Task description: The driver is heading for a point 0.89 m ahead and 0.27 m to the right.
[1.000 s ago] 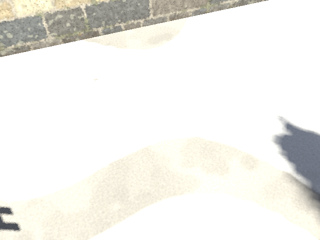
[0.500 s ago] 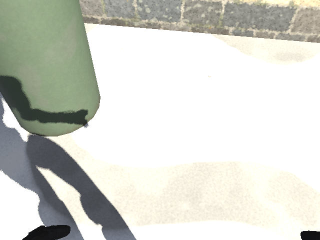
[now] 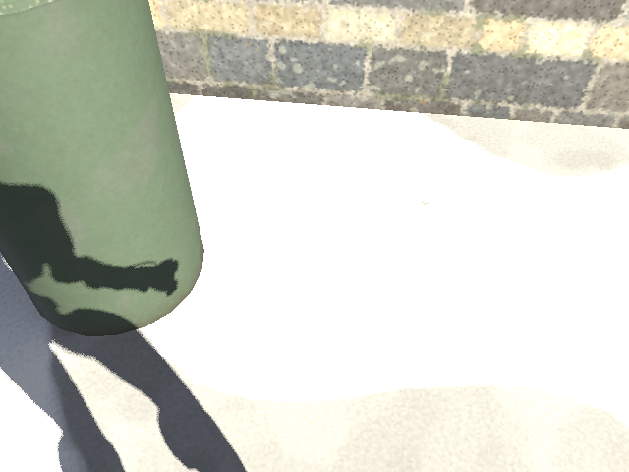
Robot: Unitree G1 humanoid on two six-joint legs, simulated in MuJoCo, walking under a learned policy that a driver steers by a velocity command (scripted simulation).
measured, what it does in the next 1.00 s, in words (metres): walks ahead, turning right: right foot, then left foot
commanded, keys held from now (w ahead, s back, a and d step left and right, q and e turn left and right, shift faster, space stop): w+e+shift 0.58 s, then w+q+shift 0.26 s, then shift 0.16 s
